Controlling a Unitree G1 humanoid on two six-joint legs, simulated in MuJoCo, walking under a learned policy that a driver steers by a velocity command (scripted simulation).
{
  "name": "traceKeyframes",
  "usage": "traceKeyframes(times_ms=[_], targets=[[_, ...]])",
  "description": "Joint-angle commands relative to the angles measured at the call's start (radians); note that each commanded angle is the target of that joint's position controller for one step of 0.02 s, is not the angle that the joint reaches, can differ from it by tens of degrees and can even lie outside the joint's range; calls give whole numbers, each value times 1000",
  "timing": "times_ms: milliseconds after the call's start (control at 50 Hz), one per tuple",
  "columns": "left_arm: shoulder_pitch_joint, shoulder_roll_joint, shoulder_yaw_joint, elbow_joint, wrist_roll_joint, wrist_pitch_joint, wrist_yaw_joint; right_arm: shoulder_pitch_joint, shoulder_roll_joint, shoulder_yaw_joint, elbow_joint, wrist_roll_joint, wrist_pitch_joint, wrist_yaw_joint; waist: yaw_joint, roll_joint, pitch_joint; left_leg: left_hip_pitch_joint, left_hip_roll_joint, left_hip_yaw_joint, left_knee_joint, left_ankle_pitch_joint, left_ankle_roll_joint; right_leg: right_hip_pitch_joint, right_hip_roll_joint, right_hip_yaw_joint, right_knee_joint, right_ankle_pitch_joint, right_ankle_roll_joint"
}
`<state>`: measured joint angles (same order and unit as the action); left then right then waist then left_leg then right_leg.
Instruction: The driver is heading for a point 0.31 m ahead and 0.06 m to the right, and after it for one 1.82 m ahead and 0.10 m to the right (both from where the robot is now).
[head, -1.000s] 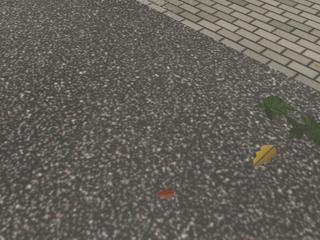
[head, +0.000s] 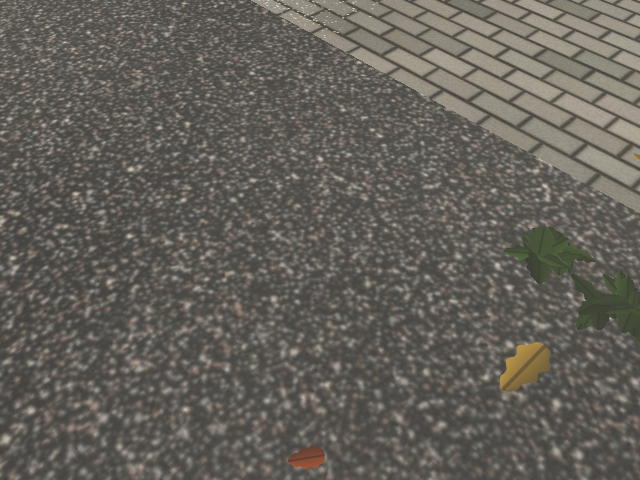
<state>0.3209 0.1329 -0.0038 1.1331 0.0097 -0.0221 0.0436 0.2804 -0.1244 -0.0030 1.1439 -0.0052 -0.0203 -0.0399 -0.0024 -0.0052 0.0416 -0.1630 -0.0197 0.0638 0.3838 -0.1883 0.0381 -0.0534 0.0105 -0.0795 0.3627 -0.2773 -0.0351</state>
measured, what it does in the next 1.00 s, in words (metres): walks ahead: left foot, then right foot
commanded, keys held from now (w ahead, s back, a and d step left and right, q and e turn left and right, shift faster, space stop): w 1.00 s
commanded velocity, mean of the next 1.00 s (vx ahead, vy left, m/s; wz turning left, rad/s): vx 0.40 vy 0.00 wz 0.00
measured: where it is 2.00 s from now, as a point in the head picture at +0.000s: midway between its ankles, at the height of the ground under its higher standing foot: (305, 326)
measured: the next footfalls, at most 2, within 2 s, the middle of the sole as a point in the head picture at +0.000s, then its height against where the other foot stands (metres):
left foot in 0.32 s outside the picture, level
right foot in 0.84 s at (351, 479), level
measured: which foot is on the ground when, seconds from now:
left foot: down 0.00-0.10, up 0.12-0.30, down 0.32-0.84, up 0.86-1.00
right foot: down 0.00-0.34, up 0.36-0.82, down 0.84-1.00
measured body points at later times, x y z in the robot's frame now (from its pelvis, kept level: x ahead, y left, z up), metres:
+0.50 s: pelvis +0.15 +0.07 +0.00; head +0.17 +0.08 +0.45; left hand +0.18 +0.31 -0.16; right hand +0.14 -0.17 -0.14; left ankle +0.14 +0.13 -0.74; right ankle +0.11 -0.06 -0.66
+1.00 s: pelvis +0.43 +0.02 -0.01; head +0.46 +0.02 +0.44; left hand +0.49 +0.28 -0.15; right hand +0.45 -0.22 -0.16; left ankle +0.34 +0.15 -0.65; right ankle +0.48 -0.03 -0.74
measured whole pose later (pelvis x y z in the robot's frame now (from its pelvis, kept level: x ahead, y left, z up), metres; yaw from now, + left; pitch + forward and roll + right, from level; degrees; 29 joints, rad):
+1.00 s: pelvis +0.43 +0.02 -0.01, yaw +0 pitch -1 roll +0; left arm 0.23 0.21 0.07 1.01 0.02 -0.08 -0.01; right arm 0.30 -0.20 -0.05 1.01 -0.02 -0.08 0.01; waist -0.01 0.02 0.07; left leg -0.39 0.04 0.00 1.17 -0.30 0.09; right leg -0.26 0.06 -0.13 0.42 -0.15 -0.11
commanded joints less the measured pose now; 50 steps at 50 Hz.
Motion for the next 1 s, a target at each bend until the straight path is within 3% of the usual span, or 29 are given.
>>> traceKeyframes(times_ms=[20,60,100,120,140,180,220,260,300,320,340,360,380,400,420,460,500,620,720,780,820,840,860,880,900,920,940,980,1000], targets=[[112,77,18,7,5,2,-1,73,-96,-22,-6,-3,3,1,9,-11,34,-12,73,-100,-16,-140,48,-81,-79,90,-43,-137,-51],[129,92,27,-3,5,5,-8,60,-94,-29,-26,-7,7,12,22,-44,128,-148,52,-99,27,-376,69,-134,-107,160,-70,-380,-97],[210,122,39,9,0,-2,-9,-8,-57,-22,-70,-11,-6,25,63,-108,196,-319,11,-41,168,-340,61,-73,-209,317,-165,-493,-157],[240,153,51,19,2,-6,-8,-50,-42,-19,-99,-23,-15,33,73,-147,218,-390,8,23,260,-257,52,-30,-295,411,-224,-503,-198],[246,161,56,22,9,-12,-9,-85,-56,-23,-125,-32,-25,39,78,-145,235,-437,40,19,318,-226,53,-16,-350,463,-241,-438,-229],[250,158,60,19,24,-29,-14,-116,-94,-38,-161,-24,-43,50,75,-103,211,-524,75,-18,402,-263,53,72,-375,463,-237,-263,-247],[222,158,62,9,23,-43,-17,-120,-103,-48,-183,-10,-54,60,52,-77,179,-502,91,-26,367,-234,47,97,-347,381,-221,-129,-218],[172,164,63,-6,16,-51,-20,-93,-88,-52,-191,-3,-56,69,14,-81,151,-341,61,11,282,-150,42,8,-293,277,-194,-31,-178],[102,170,63,-24,2,-55,-26,69,-73,-62,-139,-1,-53,70,-73,-58,106,7,-17,81,166,-45,45,-198,-209,150,-75,84,-129],[105,162,58,-25,5,-62,-30,206,-107,-82,-91,-5,-54,62,-128,-6,48,203,-34,64,137,-59,54,-287,-156,88,91,203,-103],[74,121,43,-57,2,-66,-38,368,-204,-110,-66,-24,-60,44,-206,183,-22,340,182,-239,-41,-279,108,-425,-52,-31,436,151,-45],[100,81,39,-96,4,-68,-45,449,-277,-119,-42,-26,-53,42,-176,348,-75,387,395,-697,-242,-433,201,-596,60,-11,744,-256,-35],[53,110,49,-111,23,-58,-50,307,-234,-103,-68,-20,-40,38,-96,178,9,260,397,-685,-244,-512,202,-639,-24,96,870,-211,-62],[15,102,47,-124,20,-60,-60,183,-200,-91,-112,-17,-43,42,-57,75,68,158,373,-578,-237,-447,186,-643,-68,108,876,-96,-75],[16,88,47,-121,12,-64,-65,118,-181,-82,-130,-15,-50,46,-22,31,77,95,329,-471,-252,-311,166,-602,-95,110,832,-20,-75],[56,79,51,-109,23,-50,-69,97,-135,-61,-129,-10,-67,41,22,42,57,54,262,-320,-262,-107,137,-529,-114,96,764,27,-56],[36,90,58,-119,23,-34,-73,155,-131,-53,-105,-10,-80,34,28,53,54,78,242,-247,-260,60,141,-545,-107,70,732,56,-40],[-250,86,55,-228,17,-21,-82,238,-131,-39,-85,-11,-88,32,-13,62,103,126,213,-132,-280,288,159,-659,-98,13,481,193,1],[-380,89,49,-285,8,-28,-82,273,-147,-41,-70,-11,-94,26,-35,84,110,188,223,-83,-262,435,154,-564,-57,-26,259,259,-31],[-339,113,61,-287,10,-39,-72,244,-168,-47,-68,-16,-93,21,1,86,77,264,242,-56,-156,708,137,-464,-16,-41,203,186,-83],[-135,147,83,-225,11,-51,-57,219,-194,-56,-69,-22,-84,18,87,90,-39,280,225,-30,102,912,113,-246,45,-58,159,131,-122],[30,177,99,-171,23,-59,-48,207,-193,-55,-75,-17,-79,20,152,67,-126,172,190,-7,316,791,96,-23,18,-28,112,155,-145],[181,269,124,-148,51,-63,-38,241,-130,-39,-107,6,-77,30,174,-60,-259,-92,112,34,658,403,69,255,-237,282,89,-1,-213],[172,314,134,-150,47,-55,-52,329,-76,-37,-111,28,-75,40,111,-203,-343,-371,-67,-28,965,-347,51,391,-449,760,-68,-47,-329],[59,276,126,-161,13,-48,-57,217,-151,-56,-129,8,-71,37,80,-70,-233,-449,6,-132,1005,-248,71,272,-389,707,-117,-161,-286],[-36,207,106,-178,3,-53,-60,131,-155,-58,-158,0,-77,41,56,-32,-98,-463,51,-120,950,-149,74,112,-359,549,-148,-128,-250],[-74,159,91,-178,6,-61,-62,101,-138,-57,-161,-4,-79,43,28,3,-40,-425,84,-115,888,-96,75,4,-312,448,-181,-27,-218],[-57,103,71,-150,4,-73,-52,134,-105,-55,-151,-30,-55,53,-24,-24,-14,-333,116,-109,802,-72,56,-111,-243,307,-211,116,-174],[-23,106,68,-136,4,-81,-48,137,-96,-55,-151,-33,-44,58,-30,-30,-13,-320,117,-99,781,-68,46,-124,-234,277,-217,177,-175]])
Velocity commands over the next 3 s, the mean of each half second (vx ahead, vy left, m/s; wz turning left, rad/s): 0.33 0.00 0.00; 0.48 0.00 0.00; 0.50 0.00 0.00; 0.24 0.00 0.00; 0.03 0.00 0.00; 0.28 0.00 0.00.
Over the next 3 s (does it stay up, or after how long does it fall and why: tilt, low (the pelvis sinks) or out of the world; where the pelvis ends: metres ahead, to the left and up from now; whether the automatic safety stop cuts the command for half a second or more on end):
stays up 1.06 0.03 0.00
